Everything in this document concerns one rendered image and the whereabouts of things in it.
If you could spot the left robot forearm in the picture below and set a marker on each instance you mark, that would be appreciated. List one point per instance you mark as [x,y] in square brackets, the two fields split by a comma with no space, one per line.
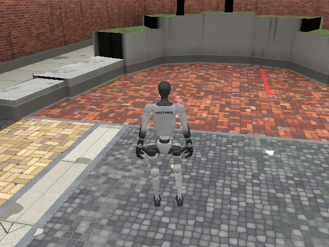
[141,138]

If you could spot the right robot forearm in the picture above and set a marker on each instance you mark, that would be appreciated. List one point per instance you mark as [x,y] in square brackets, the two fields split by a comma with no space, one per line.
[187,136]

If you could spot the robot left upper arm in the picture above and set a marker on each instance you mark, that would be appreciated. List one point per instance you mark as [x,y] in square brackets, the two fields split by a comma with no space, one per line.
[146,117]

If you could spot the left robot hand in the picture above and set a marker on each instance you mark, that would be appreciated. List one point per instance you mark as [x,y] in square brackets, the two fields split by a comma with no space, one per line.
[138,152]

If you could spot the robot head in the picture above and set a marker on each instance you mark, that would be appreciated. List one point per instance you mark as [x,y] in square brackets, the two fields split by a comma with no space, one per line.
[164,90]

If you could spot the robot right upper arm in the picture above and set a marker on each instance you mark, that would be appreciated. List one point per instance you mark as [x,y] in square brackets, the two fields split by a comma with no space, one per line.
[182,116]

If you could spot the right robot hand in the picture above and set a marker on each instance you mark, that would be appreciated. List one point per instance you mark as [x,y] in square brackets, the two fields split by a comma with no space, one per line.
[188,149]

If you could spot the robot left thigh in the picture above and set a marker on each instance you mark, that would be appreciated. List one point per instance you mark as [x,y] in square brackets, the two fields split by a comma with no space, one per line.
[152,155]

